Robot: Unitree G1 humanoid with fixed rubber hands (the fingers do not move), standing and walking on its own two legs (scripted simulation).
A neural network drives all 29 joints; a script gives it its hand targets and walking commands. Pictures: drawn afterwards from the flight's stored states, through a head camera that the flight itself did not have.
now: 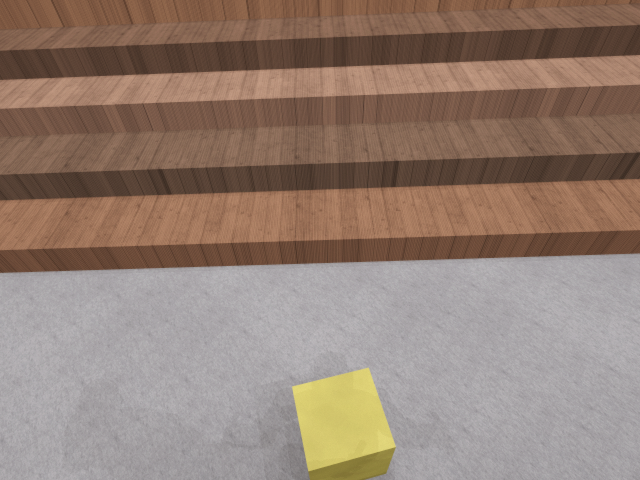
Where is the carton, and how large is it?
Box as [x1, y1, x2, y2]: [292, 368, 395, 479]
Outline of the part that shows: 368,368 292,386 310,479 365,479 386,472 395,446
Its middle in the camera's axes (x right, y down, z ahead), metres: +0.06 +0.53 +1.05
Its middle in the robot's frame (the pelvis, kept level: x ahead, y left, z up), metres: +0.40 +0.00 -0.66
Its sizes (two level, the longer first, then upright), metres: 0.210 0.200 0.250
